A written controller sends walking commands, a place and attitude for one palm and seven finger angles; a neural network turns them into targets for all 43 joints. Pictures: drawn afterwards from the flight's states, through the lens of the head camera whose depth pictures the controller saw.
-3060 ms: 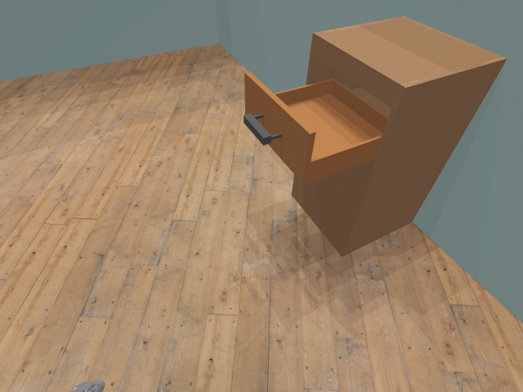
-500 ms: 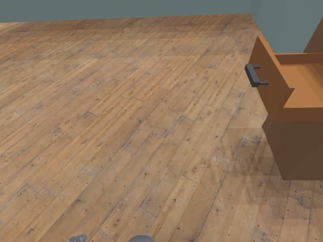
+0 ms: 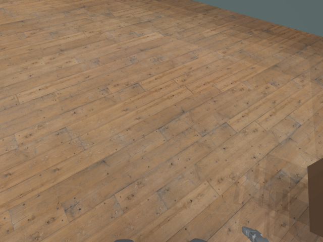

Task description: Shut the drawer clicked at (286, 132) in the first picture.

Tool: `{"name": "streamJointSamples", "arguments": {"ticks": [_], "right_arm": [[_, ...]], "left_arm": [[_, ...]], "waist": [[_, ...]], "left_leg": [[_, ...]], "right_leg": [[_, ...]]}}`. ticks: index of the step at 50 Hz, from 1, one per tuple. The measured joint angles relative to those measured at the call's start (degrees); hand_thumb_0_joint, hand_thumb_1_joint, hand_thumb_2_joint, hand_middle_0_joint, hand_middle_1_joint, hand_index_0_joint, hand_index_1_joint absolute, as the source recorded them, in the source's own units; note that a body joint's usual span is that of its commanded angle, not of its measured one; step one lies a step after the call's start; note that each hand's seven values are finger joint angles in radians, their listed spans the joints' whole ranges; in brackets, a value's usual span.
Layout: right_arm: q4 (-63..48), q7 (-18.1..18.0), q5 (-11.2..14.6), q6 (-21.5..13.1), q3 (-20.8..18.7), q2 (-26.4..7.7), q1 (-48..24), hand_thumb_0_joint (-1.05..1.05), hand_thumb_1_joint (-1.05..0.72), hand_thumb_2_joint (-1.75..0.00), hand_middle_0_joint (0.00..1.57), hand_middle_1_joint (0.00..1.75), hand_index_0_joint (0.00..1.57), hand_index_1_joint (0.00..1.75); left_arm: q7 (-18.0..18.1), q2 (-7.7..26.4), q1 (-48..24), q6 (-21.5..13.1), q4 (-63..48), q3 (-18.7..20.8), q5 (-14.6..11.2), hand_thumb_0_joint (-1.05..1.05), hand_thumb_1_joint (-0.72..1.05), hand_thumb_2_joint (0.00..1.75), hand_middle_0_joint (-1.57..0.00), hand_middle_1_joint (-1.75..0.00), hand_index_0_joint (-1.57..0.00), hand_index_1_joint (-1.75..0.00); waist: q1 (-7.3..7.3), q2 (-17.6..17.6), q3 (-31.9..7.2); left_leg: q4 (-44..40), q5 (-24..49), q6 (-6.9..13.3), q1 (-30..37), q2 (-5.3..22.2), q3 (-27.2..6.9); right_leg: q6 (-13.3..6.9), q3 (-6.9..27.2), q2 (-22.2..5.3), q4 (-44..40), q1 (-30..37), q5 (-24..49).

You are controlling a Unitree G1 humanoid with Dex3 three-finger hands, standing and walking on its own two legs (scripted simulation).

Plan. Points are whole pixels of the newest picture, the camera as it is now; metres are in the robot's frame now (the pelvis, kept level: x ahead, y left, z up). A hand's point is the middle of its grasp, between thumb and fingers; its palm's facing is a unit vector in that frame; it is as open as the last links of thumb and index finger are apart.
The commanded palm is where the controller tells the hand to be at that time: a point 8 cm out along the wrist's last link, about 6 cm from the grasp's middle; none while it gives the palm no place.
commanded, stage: walk around to get in front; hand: left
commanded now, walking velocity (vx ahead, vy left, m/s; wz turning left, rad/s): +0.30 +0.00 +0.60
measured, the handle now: out of the picture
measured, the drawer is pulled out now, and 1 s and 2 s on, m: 0.28 0.28 0.28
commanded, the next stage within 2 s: walk to a spot facing it in 1.38 s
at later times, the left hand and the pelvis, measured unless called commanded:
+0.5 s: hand (101, 192) +0.25 +0.19 -0.13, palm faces +0.23 -0.94 -0.24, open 7.3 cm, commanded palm none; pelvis +0.14 -0.03 +0.00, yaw +17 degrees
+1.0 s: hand out of the picture +0.09 +0.15 -0.18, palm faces +0.64 -0.75 -0.15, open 7.3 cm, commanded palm none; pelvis +0.29 +0.09 -0.01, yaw +35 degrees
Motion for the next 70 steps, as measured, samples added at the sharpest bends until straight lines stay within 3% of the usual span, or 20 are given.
{"name": "streamJointSamples", "arguments": {"ticks": [3,8,14,19,22,23,25,27,29,34,41,45,48,49,51,52,54,58,61,70], "right_arm": [[0.32,-0.64,-0.14,-0.71,0.34,0.48,2.38,0.00,-0.91,-0.90,0.20,0.30,0.21,0.30],[2.10,-0.65,-0.05,-1.70,0.67,1.17,7.17,0.00,-0.91,-0.90,0.21,0.30,0.21,0.30],[4.56,-0.60,-0.22,-2.23,0.43,1.78,12.95,0.00,-0.91,-0.90,0.21,0.30,0.21,0.30],[6.69,-0.84,-0.56,-2.02,-0.09,1.27,16.70,0.00,-0.91,-0.90,0.21,0.30,0.21,0.30],[7.88,-0.98,-0.35,-1.65,-0.45,0.56,18.72,0.00,-0.91,-0.90,0.21,0.30,0.21,0.30],[8.46,-0.98,-0.09,-1.50,-0.63,0.38,18.96,0.00,-0.91,-0.90,0.21,0.30,0.21,0.30],[9.46,-0.71,-0.23,-0.71,-1.11,-0.20,18.26,0.00,-0.91,-0.90,0.21,0.30,0.21,0.30],[9.74,-0.12,-0.57,-0.40,-1.65,-0.75,17.13,0.01,-0.91,-0.90,0.20,0.30,0.20,0.30],[9.39,0.50,-0.77,-0.18,-2.18,-1.39,15.38,0.01,-0.91,-0.90,0.20,0.30,0.20,0.30],[7.12,1.23,-0.72,0.26,-2.92,-2.36,10.06,0.01,-0.91,-0.90,0.20,0.30,0.20,0.30],[4.38,2.11,-0.79,0.90,-2.33,-1.99,2.16,0.00,-0.92,-0.90,0.20,0.30,0.20,0.30],[2.84,2.60,-0.87,0.36,-1.30,-1.12,-2.26,0.00,-0.92,-0.90,0.20,0.30,0.20,0.30],[1.29,2.45,-1.04,-1.08,-0.46,-0.40,-4.20,0.00,-0.91,-0.90,0.20,0.30,0.20,0.30],[0.62,2.29,-1.20,-1.88,-0.27,-0.44,-4.45,0.00,-0.91,-0.90,0.20,0.30,0.20,0.30],[0.07,1.40,-0.74,-3.33,-0.05,-0.02,-4.68,0.00,-0.91,-0.90,0.20,0.30,0.20,0.30],[0.30,0.95,-0.42,-3.64,0.22,0.41,-4.36,0.00,-0.91,-0.90,0.20,0.30,0.20,0.30],[1.22,0.12,-0.12,-3.89,0.74,1.59,-2.81,0.00,-0.91,-0.90,0.20,0.30,0.20,0.30],[3.77,-1.21,0.82,-4.94,0.62,3.75,1.96,-0.01,-0.92,-0.90,0.20,0.30,0.21,0.30],[4.84,-2.01,0.94,-5.57,-0.41,2.89,5.04,-0.04,-0.96,-0.90,0.21,0.30,0.21,0.30],[10.29,-3.00,0.32,-5.00,0.68,3.76,16.10,-0.02,-0.93,-0.90,0.20,0.30,0.20,0.30]], "left_arm": [[-0.97,0.38,-1.49,-0.40,0.11,0.37,0.21,0.01,0.91,0.90,-0.19,-0.30,-0.20,-0.30],[-1.94,0.41,-3.93,-1.88,-1.23,0.21,0.52,0.00,0.91,0.90,-0.19,-0.30,-0.20,-0.30],[-2.23,-0.31,-7.07,-2.42,-2.29,-0.24,0.33,0.00,0.91,0.90,-0.19,-0.30,-0.20,-0.30],[-2.45,-1.62,-10.07,-3.04,-3.65,-0.84,-0.09,0.00,0.91,0.90,-0.19,-0.30,-0.20,-0.30],[-2.65,-2.50,-11.00,-4.75,-4.93,-1.48,-0.23,0.00,0.91,0.90,-0.19,-0.30,-0.20,-0.30],[-2.50,-2.84,-11.40,-5.72,-5.23,-1.73,-0.03,0.00,0.91,0.90,-0.19,-0.30,-0.20,-0.30],[-2.04,-4.01,-11.46,-6.69,-5.40,-2.29,-0.13,0.00,0.91,0.90,-0.20,-0.30,-0.20,-0.30],[-1.76,-4.79,-9.73,-7.10,-5.07,-2.57,-0.17,0.00,0.91,0.90,-0.20,-0.30,-0.21,-0.30],[-1.40,-5.31,-7.31,-7.27,-3.74,-2.55,-0.16,0.00,0.91,0.90,-0.20,-0.30,-0.21,-0.30],[-0.58,-5.78,-0.60,-7.65,0.34,-2.34,0.06,0.00,0.91,0.90,-0.20,-0.30,-0.21,-0.30],[0.07,-5.36,7.39,-7.55,5.27,-2.30,0.46,0.00,0.91,0.90,-0.19,-0.30,-0.20,-0.30],[0.08,-5.10,10.48,-7.32,6.82,-2.45,0.71,0.00,0.91,0.90,-0.19,-0.30,-0.20,-0.30],[-0.23,-4.86,12.73,-6.86,7.98,-2.50,0.67,0.00,0.91,0.90,-0.19,-0.30,-0.20,-0.30],[-0.51,-5.10,13.28,-6.48,8.45,-2.47,0.47,0.00,0.91,0.90,-0.19,-0.30,-0.20,-0.30],[-1.15,-5.03,11.63,-4.98,8.83,-2.50,-0.01,0.00,0.91,0.90,-0.20,-0.30,-0.20,-0.30],[-1.22,-4.83,10.43,-4.51,8.68,-2.43,-0.18,0.00,0.91,0.90,-0.20,-0.30,-0.20,-0.30],[-1.15,-4.32,7.73,-4.37,8.07,-1.99,-0.16,0.01,0.91,0.90,-0.20,-0.30,-0.20,-0.30],[-0.87,-3.86,2.07,-4.74,5.65,-1.44,0.33,0.01,0.91,0.90,-0.19,-0.30,-0.20,-0.30],[-0.85,-4.15,-1.03,-4.62,4.28,-1.31,0.53,0.00,0.91,0.90,-0.19,-0.30,-0.20,-0.30],[-1.20,-4.65,-6.75,-3.15,3.65,-0.71,0.28,0.00,0.91,0.90,-0.19,-0.30,-0.20,-0.30]], "waist": [[-0.63,0.86,-1.53],[-1.66,1.69,-3.82],[-3.81,2.36,-5.04],[-5.76,3.74,-4.57],[-6.27,5.04,-4.26],[-6.22,5.41,-3.97],[-6.22,6.52,-3.10],[-5.54,6.45,-3.31],[-5.10,6.24,-3.81],[-3.97,5.89,-4.23],[-1.08,5.18,-2.74],[1.51,4.37,-0.86],[2.65,3.20,-0.19],[2.42,3.45,-0.26],[2.16,3.58,0.88],[2.28,3.50,1.22],[2.19,3.07,0.89],[1.04,2.50,-0.65],[-0.25,2.23,-2.60],[-2.69,1.44,-5.52]], "left_leg": [[-4.56,2.00,0.04,2.71,-0.51,-2.08],[-10.99,4.40,0.59,6.75,-1.64,-5.37],[-14.64,4.26,0.31,10.43,-2.67,-8.98],[-13.93,1.42,-0.90,12.45,-2.75,-11.81],[-7.86,-3.45,-2.03,11.73,-2.70,-13.83],[-1.20,-6.08,-2.21,9.38,-2.67,-13.44],[15.25,-8.62,-2.22,2.95,-1.65,-10.75],[26.81,-5.37,-2.35,-3.12,-0.10,-6.84],[32.65,-0.40,-2.85,-8.16,1.92,-4.13],[34.56,8.25,-4.26,-17.46,5.32,-2.90],[22.06,12.37,-4.70,-20.71,7.80,-0.13],[10.20,9.56,-2.90,-16.63,7.04,2.45],[2.73,5.72,-0.48,-10.80,4.31,4.59],[1.41,7.40,0.94,-9.53,3.58,4.56],[4.91,5.49,3.16,-9.42,2.15,4.34],[4.68,4.40,3.72,-8.05,1.58,4.38],[1.30,4.21,3.51,-4.47,0.53,4.29],[-7.93,6.26,4.14,3.30,-1.52,3.25],[-13.40,6.99,4.46,8.27,-2.65,2.86],[-20.89,4.31,4.40,18.43,-4.59,2.85]], "right_leg": [[0.51,2.45,0.60,3.98,-3.88,6.29],[1.47,5.02,0.51,1.11,-6.97,13.00],[2.37,5.43,1.08,-7.89,-7.45,14.06],[1.97,4.46,2.98,-19.53,-5.28,13.22],[0.45,3.07,4.71,-29.98,0.06,16.37],[-1.47,2.26,4.69,-29.91,0.45,19.82],[-4.44,-0.52,4.20,-27.49,1.96,18.07],[-5.30,-2.26,3.42,-28.89,5.07,16.02],[-5.06,-3.77,2.91,-32.23,8.66,16.10],[-4.63,-7.88,2.82,-38.74,15.91,15.98],[-2.93,-13.18,3.36,-42.25,22.64,12.98],[-0.70,-15.37,2.48,-41.51,25.35,9.94],[1.42,-16.21,-0.72,-34.96,25.36,5.26],[1.20,-15.61,-2.45,-27.89,23.09,3.68],[0.24,-7.40,-2.98,-7.48,14.72,1.74],[-0.29,-3.84,-2.40,0.86,10.51,2.50],[-0.65,-0.13,-1.81,10.17,3.08,6.39],[-0.37,2.21,-2.08,8.57,-6.09,13.70],[-0.19,3.27,-1.79,4.63,-9.92,18.44],[-1.35,3.78,2.10,-0.82,-13.50,24.65]]}}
